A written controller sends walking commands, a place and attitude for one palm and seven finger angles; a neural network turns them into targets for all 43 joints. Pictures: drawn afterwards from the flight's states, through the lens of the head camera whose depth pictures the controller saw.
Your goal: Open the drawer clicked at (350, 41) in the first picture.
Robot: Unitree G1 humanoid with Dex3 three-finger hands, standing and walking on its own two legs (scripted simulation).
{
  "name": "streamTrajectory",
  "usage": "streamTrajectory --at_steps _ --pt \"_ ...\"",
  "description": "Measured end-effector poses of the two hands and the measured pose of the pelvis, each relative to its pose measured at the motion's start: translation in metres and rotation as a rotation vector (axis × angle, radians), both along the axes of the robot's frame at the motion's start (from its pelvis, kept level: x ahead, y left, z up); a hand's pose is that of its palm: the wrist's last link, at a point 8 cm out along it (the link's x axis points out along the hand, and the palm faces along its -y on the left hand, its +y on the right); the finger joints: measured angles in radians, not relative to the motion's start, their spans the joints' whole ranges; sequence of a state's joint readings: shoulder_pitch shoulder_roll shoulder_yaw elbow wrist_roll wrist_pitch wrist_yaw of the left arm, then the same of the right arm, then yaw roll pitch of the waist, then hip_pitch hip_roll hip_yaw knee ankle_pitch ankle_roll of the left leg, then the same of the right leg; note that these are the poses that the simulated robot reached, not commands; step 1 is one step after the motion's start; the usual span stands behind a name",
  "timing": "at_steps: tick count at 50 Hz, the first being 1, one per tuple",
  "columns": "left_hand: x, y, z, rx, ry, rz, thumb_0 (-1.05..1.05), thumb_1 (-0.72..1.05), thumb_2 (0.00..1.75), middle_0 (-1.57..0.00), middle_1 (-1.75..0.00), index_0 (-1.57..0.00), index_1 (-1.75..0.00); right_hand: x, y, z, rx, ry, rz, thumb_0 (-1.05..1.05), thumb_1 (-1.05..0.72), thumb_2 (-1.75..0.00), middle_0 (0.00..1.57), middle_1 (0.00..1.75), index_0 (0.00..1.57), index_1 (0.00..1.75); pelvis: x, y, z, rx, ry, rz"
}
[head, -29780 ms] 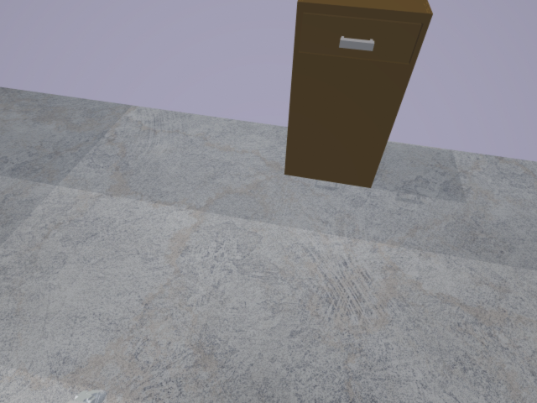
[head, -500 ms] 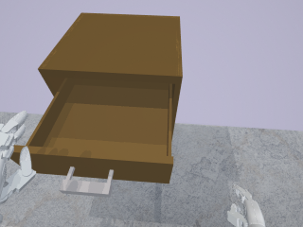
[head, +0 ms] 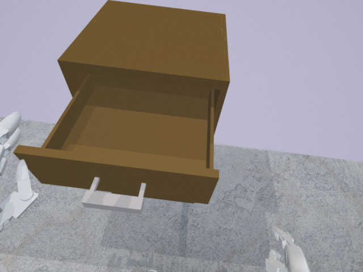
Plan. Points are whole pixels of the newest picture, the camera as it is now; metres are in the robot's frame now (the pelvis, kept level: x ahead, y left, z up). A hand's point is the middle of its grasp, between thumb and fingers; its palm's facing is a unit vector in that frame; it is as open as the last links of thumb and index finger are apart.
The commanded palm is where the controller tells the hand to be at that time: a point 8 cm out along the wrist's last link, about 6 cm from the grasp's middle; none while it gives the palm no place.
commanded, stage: step back with the hand held close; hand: left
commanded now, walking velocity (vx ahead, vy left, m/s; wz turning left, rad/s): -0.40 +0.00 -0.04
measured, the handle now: (116, 193) +0.28 +0.16 +0.00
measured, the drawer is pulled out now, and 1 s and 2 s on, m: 0.28 0.28 0.28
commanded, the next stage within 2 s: stop stepping back and stand still in 0.50 s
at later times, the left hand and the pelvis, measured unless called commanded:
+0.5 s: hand out of the picture +0.10 +0.18 +0.18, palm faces +0.12 -0.84 -0.53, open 7.4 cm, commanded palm +0.03 +0.25 +0.19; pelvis -0.11 -0.02 +0.00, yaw -3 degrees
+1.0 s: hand out of the picture -0.05 +0.20 +0.19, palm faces +0.33 -0.79 -0.51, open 7.4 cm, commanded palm -0.10 +0.24 +0.19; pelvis -0.23 -0.04 +0.01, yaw +0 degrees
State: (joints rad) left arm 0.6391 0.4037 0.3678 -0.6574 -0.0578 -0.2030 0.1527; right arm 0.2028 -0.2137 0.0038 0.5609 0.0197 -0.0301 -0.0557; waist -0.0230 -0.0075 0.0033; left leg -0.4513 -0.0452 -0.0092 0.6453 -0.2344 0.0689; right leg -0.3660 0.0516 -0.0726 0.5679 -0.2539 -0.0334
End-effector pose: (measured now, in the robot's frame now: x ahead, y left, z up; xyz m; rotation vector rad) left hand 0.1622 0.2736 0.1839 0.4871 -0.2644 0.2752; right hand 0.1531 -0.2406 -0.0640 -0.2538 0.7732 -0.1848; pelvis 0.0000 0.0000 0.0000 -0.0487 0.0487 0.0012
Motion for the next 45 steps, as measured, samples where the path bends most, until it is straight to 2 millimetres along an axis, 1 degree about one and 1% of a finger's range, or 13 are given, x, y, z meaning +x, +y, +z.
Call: streamTrajectory --at_steps 5,8,12,17,21,25,28,31,34,36,38,42,45 --pt "0.001 0.012 0.002 0.040 0.004 -0.008 0.01 0.88 0.90 -0.21 -0.30 -0.22 -0.30 -0.006 0.003 0.007 -0.032 -0.004 -0.006 0.01 -0.90 -0.90 0.20 0.30 0.21 0.30 -0.005 0.006 0.003 0.009 0.009 -0.024" --pt "0.001 0.013 0.008 0.042 -0.006 -0.022 0.01 0.88 0.90 -0.21 -0.30 -0.21 -0.30 -0.009 0.009 0.012 -0.022 -0.023 0.000 0.01 -0.90 -0.90 0.20 0.30 0.21 0.30 -0.012 0.007 0.007 0.002 0.022 -0.042" --pt "-0.004 0.001 0.011 0.025 -0.009 -0.080 0.01 0.89 0.90 -0.21 -0.30 -0.21 -0.30 -0.017 0.016 0.017 0.004 -0.043 0.015 0.01 -0.90 -0.90 0.20 0.30 0.21 0.30 -0.026 0.005 0.012 -0.005 0.033 -0.080" --pt "-0.019 -0.020 0.011 0.026 0.010 -0.166 0.01 0.89 0.90 -0.21 -0.30 -0.21 -0.30 -0.037 0.015 0.019 0.025 -0.074 0.036 0.01 -0.90 -0.90 0.20 0.30 0.21 0.30 -0.055 -0.004 0.012 -0.004 0.050 -0.099" --pt "-0.046 -0.034 0.013 0.077 0.029 -0.203 0.01 0.89 0.90 -0.21 -0.30 -0.21 -0.30 -0.061 0.002 0.013 0.034 -0.092 0.047 0.01 -0.90 -0.90 0.20 0.30 0.21 0.30 -0.086 -0.016 0.005 0.016 0.060 -0.099" --pt "-0.084 -0.046 0.021 0.111 0.042 -0.211 0.01 0.88 0.90 -0.21 -0.30 -0.22 -0.30 -0.093 -0.017 0.001 0.048 -0.059 0.023 0.01 -0.90 -0.90 0.20 0.30 0.21 0.30 -0.113 -0.025 0.004 -0.008 0.029 -0.060" --pt "-0.112 -0.044 0.024 0.104 0.034 -0.150 0.01 0.88 0.90 -0.21 -0.30 -0.22 -0.30 -0.121 -0.031 0.001 0.043 0.001 -0.032 0.01 -0.90 -0.90 0.20 0.30 0.21 0.30 -0.119 -0.030 0.009 0.042 0.014 -0.062" --pt "-0.129 -0.033 0.017 0.064 0.031 -0.043 0.01 0.88 0.90 -0.21 -0.30 -0.22 -0.30 -0.140 -0.039 0.004 0.013 0.033 -0.063 0.01 -0.90 -0.90 0.20 0.30 0.21 0.30 -0.127 -0.031 0.013 0.071 0.003 -0.061" --pt "-0.137 -0.026 0.003 0.006 0.033 0.024 0.01 0.88 0.90 -0.21 -0.30 -0.22 -0.30 -0.151 -0.040 0.007 -0.006 0.015 -0.062 0.01 -0.90 -0.90 0.20 0.30 0.20 0.30 -0.142 -0.029 0.011 0.075 -0.005 -0.045" --pt "-0.144 -0.026 -0.004 -0.023 0.026 0.022 0.01 0.88 0.90 -0.21 -0.30 -0.21 -0.30 -0.156 -0.040 0.007 -0.019 -0.027 -0.057 0.01 -0.90 -0.90 0.20 0.30 0.20 0.30 -0.152 -0.024 0.003 0.048 -0.012 -0.030" --pt "-0.153 -0.028 -0.006 -0.027 0.016 -0.001 0.01 0.88 0.90 -0.21 -0.30 -0.21 -0.30 -0.164 -0.036 0.009 -0.009 -0.054 -0.061 0.01 -0.90 -0.90 0.20 0.30 0.20 0.30 -0.167 -0.023 0.001 0.071 -0.029 -0.037" --pt "-0.178 -0.038 0.005 0.024 0.023 -0.051 0.02 0.89 0.90 -0.21 -0.30 -0.21 -0.30 -0.185 -0.023 0.013 0.036 -0.108 -0.027 0.01 -0.90 -0.90 0.19 0.30 0.20 0.30 -0.194 -0.026 0.003 0.077 -0.045 -0.040" --pt "-0.203 -0.044 0.019 0.087 0.006 -0.059 0.02 0.88 0.90 -0.21 -0.30 -0.21 -0.30 -0.203 -0.016 0.007 0.083 -0.114 -0.004 0.01 -0.90 -0.90 0.20 0.30 0.20 0.30 -0.210 -0.031 0.003 0.063 -0.058 -0.027"
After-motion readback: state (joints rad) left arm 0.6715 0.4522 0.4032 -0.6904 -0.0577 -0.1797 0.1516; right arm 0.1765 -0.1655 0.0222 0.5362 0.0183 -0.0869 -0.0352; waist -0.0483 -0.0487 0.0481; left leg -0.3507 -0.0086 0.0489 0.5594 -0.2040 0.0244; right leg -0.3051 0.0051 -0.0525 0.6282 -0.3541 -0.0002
